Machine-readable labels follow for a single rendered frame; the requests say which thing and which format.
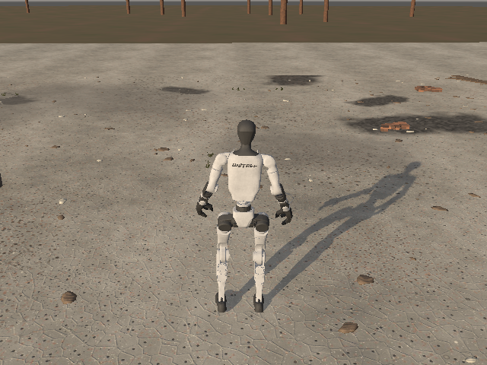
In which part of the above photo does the left robot forearm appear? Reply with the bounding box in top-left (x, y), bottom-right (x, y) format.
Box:
top-left (198, 182), bottom-right (213, 205)

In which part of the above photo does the humanoid robot head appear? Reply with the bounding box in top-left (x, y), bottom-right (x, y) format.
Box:
top-left (233, 119), bottom-right (259, 156)

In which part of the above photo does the right robot thigh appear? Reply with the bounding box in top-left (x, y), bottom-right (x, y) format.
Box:
top-left (253, 212), bottom-right (269, 265)

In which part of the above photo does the right robot forearm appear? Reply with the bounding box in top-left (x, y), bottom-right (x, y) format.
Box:
top-left (275, 183), bottom-right (290, 211)

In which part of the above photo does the right robot hand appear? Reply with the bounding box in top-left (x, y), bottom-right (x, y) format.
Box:
top-left (275, 208), bottom-right (293, 225)

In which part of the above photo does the right robot upper arm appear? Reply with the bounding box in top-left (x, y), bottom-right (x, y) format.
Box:
top-left (261, 154), bottom-right (282, 195)

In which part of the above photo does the left robot hand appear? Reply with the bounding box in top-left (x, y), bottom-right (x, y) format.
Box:
top-left (196, 202), bottom-right (213, 217)

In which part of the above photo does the left robot upper arm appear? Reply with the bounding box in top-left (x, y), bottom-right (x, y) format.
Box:
top-left (206, 152), bottom-right (230, 193)

